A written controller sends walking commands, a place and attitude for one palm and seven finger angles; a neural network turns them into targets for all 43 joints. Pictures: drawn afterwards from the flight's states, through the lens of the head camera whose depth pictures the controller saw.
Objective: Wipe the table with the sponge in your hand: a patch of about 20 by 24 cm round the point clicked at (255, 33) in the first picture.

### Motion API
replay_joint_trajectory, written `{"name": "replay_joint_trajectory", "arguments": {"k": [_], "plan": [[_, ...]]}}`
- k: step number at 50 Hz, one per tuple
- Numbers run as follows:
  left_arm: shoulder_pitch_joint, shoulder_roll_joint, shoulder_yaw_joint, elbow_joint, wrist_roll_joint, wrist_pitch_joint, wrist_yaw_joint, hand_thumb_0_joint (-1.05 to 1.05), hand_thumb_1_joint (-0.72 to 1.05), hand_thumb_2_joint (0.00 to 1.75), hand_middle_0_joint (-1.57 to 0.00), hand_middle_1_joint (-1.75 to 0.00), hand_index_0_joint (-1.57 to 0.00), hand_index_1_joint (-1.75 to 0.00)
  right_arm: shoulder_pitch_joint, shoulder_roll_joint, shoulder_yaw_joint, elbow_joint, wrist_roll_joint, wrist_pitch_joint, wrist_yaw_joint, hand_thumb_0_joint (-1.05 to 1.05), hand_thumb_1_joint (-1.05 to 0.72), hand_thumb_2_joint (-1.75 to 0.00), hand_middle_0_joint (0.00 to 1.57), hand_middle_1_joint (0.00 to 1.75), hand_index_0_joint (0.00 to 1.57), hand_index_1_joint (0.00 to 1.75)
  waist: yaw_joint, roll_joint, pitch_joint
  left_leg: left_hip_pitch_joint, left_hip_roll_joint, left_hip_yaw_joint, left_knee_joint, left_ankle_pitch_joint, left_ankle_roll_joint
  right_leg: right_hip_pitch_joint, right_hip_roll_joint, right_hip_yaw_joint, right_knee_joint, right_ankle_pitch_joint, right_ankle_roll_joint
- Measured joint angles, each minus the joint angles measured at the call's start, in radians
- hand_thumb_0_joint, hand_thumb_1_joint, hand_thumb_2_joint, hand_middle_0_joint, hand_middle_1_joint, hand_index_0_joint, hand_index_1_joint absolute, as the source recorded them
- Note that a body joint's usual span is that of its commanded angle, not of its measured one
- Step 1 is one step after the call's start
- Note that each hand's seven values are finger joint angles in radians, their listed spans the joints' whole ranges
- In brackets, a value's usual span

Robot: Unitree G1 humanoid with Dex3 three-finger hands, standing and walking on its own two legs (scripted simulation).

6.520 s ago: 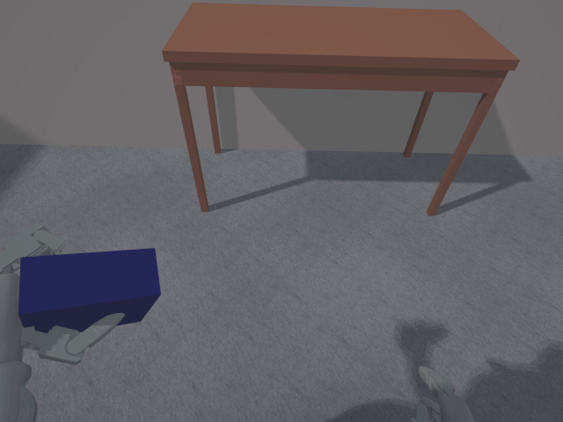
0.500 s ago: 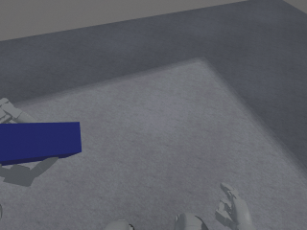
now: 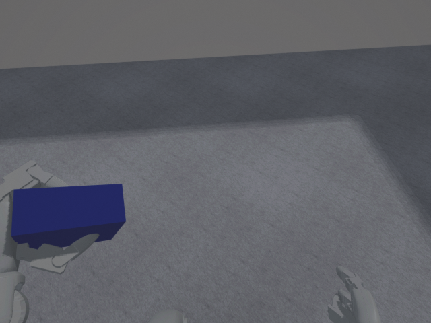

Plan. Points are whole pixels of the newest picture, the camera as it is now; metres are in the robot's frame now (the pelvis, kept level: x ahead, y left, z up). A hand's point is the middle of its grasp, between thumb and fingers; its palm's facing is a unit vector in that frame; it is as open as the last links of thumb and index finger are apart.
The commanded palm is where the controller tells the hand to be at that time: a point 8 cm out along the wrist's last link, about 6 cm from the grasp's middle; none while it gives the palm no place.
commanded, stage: walk to a spot facing it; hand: left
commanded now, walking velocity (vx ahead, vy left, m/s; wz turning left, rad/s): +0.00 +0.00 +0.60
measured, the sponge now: (86, 217) +0.23 +0.19 +0.15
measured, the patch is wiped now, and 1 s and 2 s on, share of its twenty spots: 0.00 0.00 0.00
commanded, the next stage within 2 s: turn to face it in 1.58 s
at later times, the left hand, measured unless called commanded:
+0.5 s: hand out of the picture +0.06 +0.29 +0.19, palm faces +0.64 -0.63 -0.44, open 9.2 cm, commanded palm +0.01 +0.32 +0.17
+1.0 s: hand out of the picture +0.05 +0.34 +0.17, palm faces +0.75 -0.47 -0.46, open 9.2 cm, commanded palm -0.02 +0.35 +0.17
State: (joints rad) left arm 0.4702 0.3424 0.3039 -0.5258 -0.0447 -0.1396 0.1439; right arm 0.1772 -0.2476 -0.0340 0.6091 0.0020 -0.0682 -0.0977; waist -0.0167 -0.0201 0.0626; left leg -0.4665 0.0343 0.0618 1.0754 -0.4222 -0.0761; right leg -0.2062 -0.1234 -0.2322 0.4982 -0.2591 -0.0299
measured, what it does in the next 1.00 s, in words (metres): steps on the spot, turning left: left foot, then right foot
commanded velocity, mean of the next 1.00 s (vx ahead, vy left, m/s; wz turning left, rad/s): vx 0.29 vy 0.00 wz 0.45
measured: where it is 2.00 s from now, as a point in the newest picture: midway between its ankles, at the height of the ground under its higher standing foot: outside the picture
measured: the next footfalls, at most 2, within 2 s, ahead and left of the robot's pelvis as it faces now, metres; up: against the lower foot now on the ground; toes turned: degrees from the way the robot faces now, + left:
left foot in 0.16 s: -0.02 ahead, +0.15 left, +0.00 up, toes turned +12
right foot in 0.56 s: -0.01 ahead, -0.10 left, +0.00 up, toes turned +11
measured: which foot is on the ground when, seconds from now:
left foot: up 0.00-0.14, down 0.16-0.54, up 0.56-0.98, down 1.00-1.00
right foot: down 0.00-0.16, up 0.18-0.54, down 0.56-1.00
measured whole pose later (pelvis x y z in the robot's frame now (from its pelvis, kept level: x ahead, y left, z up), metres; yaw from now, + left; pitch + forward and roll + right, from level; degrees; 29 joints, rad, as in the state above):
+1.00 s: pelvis -0.02 +0.03 -0.02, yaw +29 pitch +1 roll +2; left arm 0.52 0.39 0.41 -0.62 -0.05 -0.20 0.19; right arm 0.22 -0.26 -0.07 0.54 0.01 -0.05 -0.06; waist 0.02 -0.03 0.08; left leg -0.32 0.04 0.21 0.53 -0.22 0.03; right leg -0.19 -0.19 -0.25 0.70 -0.46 0.03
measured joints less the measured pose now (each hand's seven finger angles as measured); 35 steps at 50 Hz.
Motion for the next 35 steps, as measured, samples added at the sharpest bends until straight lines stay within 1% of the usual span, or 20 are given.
{"name": "replay_joint_trajectory", "arguments": {"k": [2, 5, 7, 8, 9, 10, 11, 12, 14, 16, 19, 24, 26, 27, 28, 29, 30, 31, 33, 35], "plan": [[0.007, 0.031, 0.027, -0.033, -0.003, -0.015, 0.007, -0.01, -0.42, 1.01, -0.83, -1.36, -0.83, -1.35, 0.003, -0.006, -0.010, -0.023, -0.003, 0.006, -0.005, 0.01, -0.91, -0.90, 0.20, 0.30, 0.20, 0.30, -0.006, -0.007, -0.003, 0.056, 0.014, 0.020, -0.124, -0.019, 0.006, -0.018, -0.008, -0.020, 0.003, 0.006, 0.000], [0.017, 0.063, 0.074, -0.077, -0.009, -0.027, 0.022, -0.01, -0.42, 1.01, -0.83, -1.36, -0.83, -1.35, 0.009, -0.013, -0.021, -0.051, -0.003, 0.016, -0.002, 0.01, -0.91, -0.90, 0.19, 0.30, 0.20, 0.30, -0.005, -0.015, -0.008, 0.136, 0.018, 0.040, -0.299, -0.042, 0.018, -0.058, -0.025, -0.047, 0.036, 0.003, 0.006], [0.028, 0.067, 0.097, -0.101, -0.014, -0.032, 0.029, -0.01, -0.42, 1.01, -0.83, -1.36, -0.83, -1.35, 0.013, -0.019, -0.023, -0.069, -0.004, 0.025, 0.003, 0.01, -0.91, -0.90, 0.19, 0.30, 0.20, 0.30, -0.007, -0.016, -0.011, 0.200, 0.010, 0.047, -0.445, 0.025, 0.025, -0.094, -0.046, -0.062, 0.092, -0.014, 0.018], [0.035, 0.068, 0.106, -0.113, -0.018, -0.035, 0.032, -0.01, -0.42, 1.01, -0.83, -1.36, -0.83, -1.35, 0.014, -0.022, -0.023, -0.080, -0.004, 0.028, 0.006, 0.01, -0.91, -0.90, 0.19, 0.30, 0.20, 0.30, -0.007, -0.013, -0.013, 0.230, 0.005, 0.046, -0.512, 0.103, 0.037, -0.121, -0.058, -0.066, 0.143, -0.033, 0.026], [0.033, 0.072, 0.113, -0.111, -0.023, -0.039, 0.033, -0.01, -0.42, 1.01, -0.83, -1.36, -0.83, -1.35, 0.007, -0.008, -0.024, -0.076, -0.005, 0.028, 0.008, 0.01, -0.91, -0.90, 0.19, 0.30, 0.20, 0.30, -0.006, -0.032, -0.004, 0.225, -0.013, 0.048, -0.506, 0.124, 0.055, -0.153, -0.073, -0.032, 0.219, -0.068, 0.048], [0.027, 0.070, 0.110, -0.098, -0.020, -0.043, 0.029, -0.01, -0.42, 1.01, -0.83, -1.36, -0.83, -1.35, 0.003, 0.009, -0.023, -0.069, -0.004, 0.026, 0.012, 0.01, -0.91, -0.90, 0.19, 0.30, 0.19, 0.30, -0.001, -0.041, 0.006, 0.218, -0.022, 0.043, -0.482, 0.115, 0.072, -0.183, -0.062, 0.018, 0.313, -0.159, 0.067], [0.022, 0.066, 0.105, -0.080, -0.010, -0.048, 0.020, -0.01, -0.42, 1.01, -0.83, -1.36, -0.83, -1.35, 0.005, 0.026, -0.018, -0.061, -0.003, 0.020, 0.021, 0.01, -0.91, -0.90, 0.19, 0.30, 0.19, 0.30, 0.001, -0.038, 0.010, 0.212, -0.022, 0.030, -0.470, 0.104, 0.084, -0.214, -0.037, 0.059, 0.409, -0.232, 0.078], [0.021, 0.063, 0.098, -0.065, 0.000, -0.047, 0.009, -0.01, -0.42, 1.01, -0.83, -1.36, -0.83, -1.35, 0.010, 0.043, -0.009, -0.052, -0.003, 0.014, 0.031, 0.01, -0.91, -0.90, 0.19, 0.30, 0.19, 0.30, 0.002, -0.031, 0.009, 0.208, -0.019, 0.012, -0.470, 0.102, 0.091, -0.242, -0.013, 0.085, 0.492, -0.266, 0.086], [0.021, 0.058, 0.083, -0.056, 0.013, -0.040, -0.005, -0.01, -0.42, 1.01, -0.83, -1.36, -0.83, -1.35, 0.025, 0.075, 0.013, -0.035, 0.004, -0.001, 0.054, 0.01, -0.91, -0.90, 0.19, 0.30, 0.19, 0.30, 0.002, -0.015, 0.007, 0.204, -0.012, -0.031, -0.492, 0.122, 0.092, -0.279, 0.023, 0.111, 0.582, -0.250, 0.101], [0.023, 0.053, 0.070, -0.077, 0.017, -0.036, -0.009, -0.01, -0.42, 1.01, -0.83, -1.36, -0.83, -1.35, 0.040, 0.100, 0.034, -0.023, 0.009, -0.016, 0.070, 0.01, -0.91, -0.90, 0.19, 0.30, 0.20, 0.30, 0.012, -0.001, 0.006, 0.205, -0.008, -0.067, -0.526, 0.156, 0.087, -0.290, 0.040, 0.122, 0.586, -0.204, 0.111], [0.031, 0.041, 0.062, -0.112, 0.011, -0.050, -0.011, -0.01, -0.42, 1.01, -0.83, -1.36, -0.83, -1.35, 0.055, 0.121, 0.057, -0.009, 0.008, -0.032, 0.083, 0.01, -0.91, -0.90, 0.20, 0.30, 0.20, 0.30, 0.028, 0.026, -0.001, 0.202, -0.009, -0.111, -0.565, 0.195, 0.084, -0.266, 0.054, 0.129, 0.513, -0.167, 0.118], [0.025, 0.037, 0.075, -0.054, 0.001, -0.061, -0.009, -0.01, -0.42, 1.01, -0.83, -1.36, -0.83, -1.35, 0.057, 0.124, 0.074, 0.011, 0.006, -0.027, 0.071, 0.01, -0.90, -0.90, 0.20, 0.31, 0.20, 0.30, 0.054, 0.075, -0.036, 0.184, -0.017, -0.156, -0.593, 0.224, 0.086, -0.147, 0.085, 0.123, 0.313, -0.205, 0.114], [0.009, 0.037, 0.079, 0.003, 0.001, -0.046, -0.008, -0.01, -0.42, 1.01, -0.83, -1.36, -0.83, -1.35, 0.052, 0.119, 0.076, 0.012, 0.007, -0.019, 0.065, 0.01, -0.90, -0.90, 0.20, 0.31, 0.20, 0.30, 0.059, 0.084, -0.049, 0.162, -0.022, -0.163, -0.572, 0.213, 0.085, -0.069, 0.102, 0.107, 0.187, -0.222, 0.105], [-0.003, 0.040, 0.079, 0.028, 0.004, -0.036, -0.009, -0.01, -0.42, 1.01, -0.83, -1.36, -0.83, -1.35, 0.050, 0.116, 0.076, 0.009, 0.007, -0.016, 0.062, 0.01, -0.90, -0.90, 0.20, 0.31, 0.20, 0.30, 0.058, 0.080, -0.056, 0.135, -0.028, -0.159, -0.538, 0.186, 0.086, -0.023, 0.105, 0.101, 0.105, -0.223, 0.093], [-0.021, 0.037, 0.073, 0.050, 0.010, -0.027, -0.010, -0.01, -0.42, 1.01, -0.83, -1.36, -0.83, -1.35, 0.046, 0.109, 0.073, 0.006, 0.008, -0.014, 0.061, 0.01, -0.90, -0.90, 0.20, 0.31, 0.20, 0.30, 0.058, 0.076, -0.059, 0.094, -0.031, -0.149, -0.472, 0.111, 0.090, -0.004, 0.102, 0.098, 0.045, -0.179, 0.061], [-0.045, 0.023, 0.056, 0.071, 0.013, -0.017, -0.014, -0.01, -0.42, 1.01, -0.83, -1.36, -0.83, -1.35, 0.036, 0.095, 0.067, 0.015, 0.010, -0.012, 0.060, 0.01, -0.90, -0.90, 0.20, 0.31, 0.20, 0.30, 0.058, 0.080, -0.050, 0.048, -0.032, -0.141, -0.357, 0.035, 0.085, -0.012, 0.097, 0.084, 0.052, -0.105, 0.030], [-0.063, 0.005, 0.036, 0.091, 0.012, -0.009, -0.018, -0.01, -0.42, 1.01, -0.83, -1.36, -0.83, -1.35, 0.025, 0.078, 0.061, 0.033, 0.006, -0.008, 0.057, 0.01, -0.90, -0.90, 0.20, 0.31, 0.20, 0.30, 0.056, 0.081, -0.036, 0.002, -0.037, -0.132, -0.220, -0.004, 0.075, -0.013, 0.086, 0.068, 0.072, -0.083, 0.007], [-0.070, -0.013, 0.018, 0.102, 0.010, -0.001, -0.020, -0.01, -0.42, 1.01, -0.83, -1.36, -0.83, -1.35, 0.018, 0.062, 0.056, 0.051, 0.001, -0.002, 0.056, 0.01, -0.90, -0.90, 0.20, 0.31, 0.20, 0.30, 0.056, 0.075, -0.028, -0.036, -0.041, -0.118, -0.095, -0.006, 0.065, -0.005, 0.074, 0.057, 0.078, -0.083, -0.004], [-0.044, -0.039, -0.001, 0.099, 0.010, -0.002, -0.022, -0.01, -0.42, 1.01, -0.83, -1.36, -0.83, -1.35, 0.014, 0.036, 0.045, 0.068, -0.004, 0.007, 0.056, 0.01, -0.91, -0.90, 0.20, 0.31, 0.20, 0.30, 0.053, 0.057, -0.022, -0.096, -0.035, -0.086, 0.090, 0.039, 0.045, 0.016, 0.053, 0.047, 0.054, -0.085, -0.008], [0.004, -0.040, -0.007, 0.071, 0.011, -0.012, -0.023, -0.01, -0.42, 1.01, -0.83, -1.36, -0.83, -1.35, 0.015, 0.016, 0.031, 0.063, -0.004, 0.010, 0.049, 0.01, -0.91, -0.90, 0.20, 0.30, 0.20, 0.30, 0.041, 0.038, -0.016, -0.134, -0.018, -0.062, 0.184, 0.073, 0.032, 0.039, 0.038, 0.037, 0.013, -0.074, -0.003]]}}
